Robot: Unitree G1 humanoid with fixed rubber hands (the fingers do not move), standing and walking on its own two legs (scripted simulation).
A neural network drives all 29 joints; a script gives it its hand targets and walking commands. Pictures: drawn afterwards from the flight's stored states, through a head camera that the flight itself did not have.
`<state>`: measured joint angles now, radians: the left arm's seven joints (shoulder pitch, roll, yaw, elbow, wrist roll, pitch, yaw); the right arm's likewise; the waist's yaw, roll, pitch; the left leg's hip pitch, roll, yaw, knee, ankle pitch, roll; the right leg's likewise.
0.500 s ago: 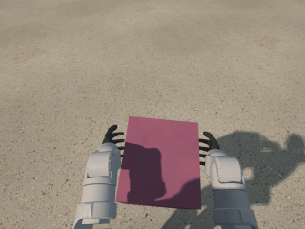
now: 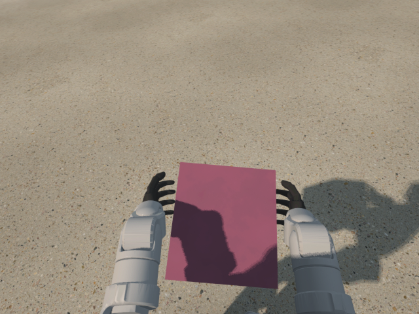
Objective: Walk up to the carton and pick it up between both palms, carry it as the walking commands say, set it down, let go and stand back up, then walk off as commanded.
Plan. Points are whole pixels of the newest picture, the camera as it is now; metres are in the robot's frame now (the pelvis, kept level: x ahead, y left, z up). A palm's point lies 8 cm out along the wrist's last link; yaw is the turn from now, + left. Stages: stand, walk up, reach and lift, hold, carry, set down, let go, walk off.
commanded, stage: carry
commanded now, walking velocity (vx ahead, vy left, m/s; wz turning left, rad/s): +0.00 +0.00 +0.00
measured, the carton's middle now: (220, 226) +0.32 +0.00 -0.06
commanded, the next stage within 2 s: none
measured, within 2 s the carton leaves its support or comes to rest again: neither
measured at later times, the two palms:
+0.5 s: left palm (213, 237) +0.24 +0.01 +0.04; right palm (371, 239) +0.24 -0.27 +0.03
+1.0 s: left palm (236, 252) +0.21 -0.03 +0.05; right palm (409, 259) +0.20 -0.31 +0.04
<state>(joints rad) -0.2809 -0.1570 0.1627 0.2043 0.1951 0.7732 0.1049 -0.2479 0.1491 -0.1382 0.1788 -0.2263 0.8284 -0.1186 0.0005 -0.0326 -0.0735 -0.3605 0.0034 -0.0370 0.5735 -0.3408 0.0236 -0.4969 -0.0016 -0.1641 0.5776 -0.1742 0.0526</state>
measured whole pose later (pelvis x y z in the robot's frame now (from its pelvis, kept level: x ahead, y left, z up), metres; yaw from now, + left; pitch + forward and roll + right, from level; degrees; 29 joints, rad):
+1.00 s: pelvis -0.08 -0.16 +0.02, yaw -1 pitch +0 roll +3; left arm -0.20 -0.14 0.16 0.27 0.23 0.62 0.10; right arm -0.23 0.14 -0.13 0.33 -0.21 0.63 -0.09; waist -0.04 -0.05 -0.10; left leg -0.26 0.05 0.08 0.47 -0.29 0.02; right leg -0.36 0.10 -0.11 0.52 -0.17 0.21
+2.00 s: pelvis -0.09 -0.16 +0.02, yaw -1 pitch +3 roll -1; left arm -0.20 -0.14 0.13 0.17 0.22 0.73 0.11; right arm -0.19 0.14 -0.10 0.23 -0.17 0.71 -0.10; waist -0.03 -0.03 -0.09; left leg -0.28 0.01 0.06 0.52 -0.30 0.03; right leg -0.33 0.04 -0.06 0.47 -0.19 -0.06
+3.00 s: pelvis -0.10 -0.16 +0.02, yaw -1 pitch +1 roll +0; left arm -0.21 -0.14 0.14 0.18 0.23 0.73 0.10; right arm -0.19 0.14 -0.10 0.22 -0.17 0.76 -0.10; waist -0.02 -0.01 -0.09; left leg -0.25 0.01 0.06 0.52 -0.29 0.03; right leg -0.30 0.04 -0.06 0.48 -0.20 -0.05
